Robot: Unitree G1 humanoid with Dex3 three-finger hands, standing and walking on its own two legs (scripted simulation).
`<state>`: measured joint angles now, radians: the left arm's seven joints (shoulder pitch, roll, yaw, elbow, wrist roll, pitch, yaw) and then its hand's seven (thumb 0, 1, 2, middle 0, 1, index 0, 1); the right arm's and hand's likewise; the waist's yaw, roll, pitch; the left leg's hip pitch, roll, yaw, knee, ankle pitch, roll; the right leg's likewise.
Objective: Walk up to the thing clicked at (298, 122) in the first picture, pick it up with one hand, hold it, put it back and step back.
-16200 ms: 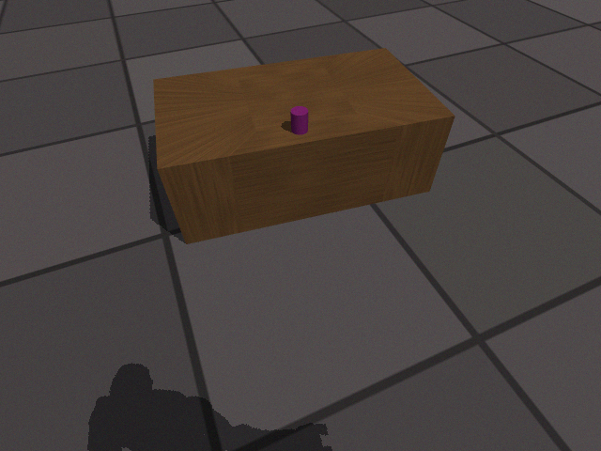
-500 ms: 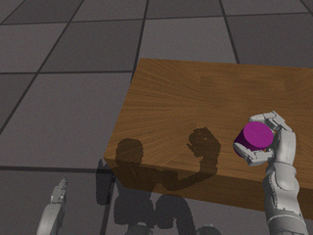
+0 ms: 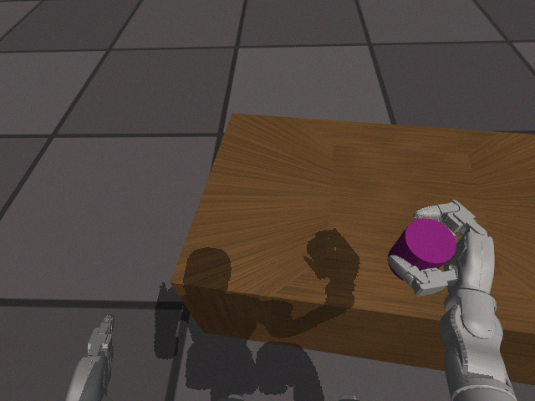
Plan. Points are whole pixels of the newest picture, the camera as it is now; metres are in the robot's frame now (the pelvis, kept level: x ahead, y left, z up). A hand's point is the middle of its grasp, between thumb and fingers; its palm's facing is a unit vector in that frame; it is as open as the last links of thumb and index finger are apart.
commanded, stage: hold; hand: right
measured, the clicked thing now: (418, 252) +0.34 -0.18 +0.04
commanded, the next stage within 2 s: none
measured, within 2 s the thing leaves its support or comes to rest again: neither
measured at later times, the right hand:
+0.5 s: hand (427, 245) +0.33 -0.18 +0.07, palm faces +0.21 +0.98 +0.01, open 9.7 cm
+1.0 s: hand (428, 251) +0.33 -0.18 +0.07, palm faces +0.21 +0.98 +0.01, open 9.7 cm
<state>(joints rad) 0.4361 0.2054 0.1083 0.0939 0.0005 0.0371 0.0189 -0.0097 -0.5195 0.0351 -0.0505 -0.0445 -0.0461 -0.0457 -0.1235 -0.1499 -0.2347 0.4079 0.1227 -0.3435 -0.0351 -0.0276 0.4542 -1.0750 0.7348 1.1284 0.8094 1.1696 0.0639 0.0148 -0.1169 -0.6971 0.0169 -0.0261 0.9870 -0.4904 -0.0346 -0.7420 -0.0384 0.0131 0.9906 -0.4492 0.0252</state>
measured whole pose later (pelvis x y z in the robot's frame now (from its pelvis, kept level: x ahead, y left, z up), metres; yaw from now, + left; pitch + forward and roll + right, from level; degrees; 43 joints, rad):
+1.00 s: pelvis -0.01 +0.00 +0.01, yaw +0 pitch +8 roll +0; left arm 0.38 0.21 0.11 0.21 -0.01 0.02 0.04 -0.01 -0.51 0.03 -0.06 -0.06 -0.06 -0.05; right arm -0.09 -0.15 -0.19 0.38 0.14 -0.32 -0.04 -0.03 0.46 -1.08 0.73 1.13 0.81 1.17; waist 0.04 0.01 -0.09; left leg -0.61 0.02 -0.03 0.92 -0.45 -0.04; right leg -0.64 -0.03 0.00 0.91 -0.41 0.02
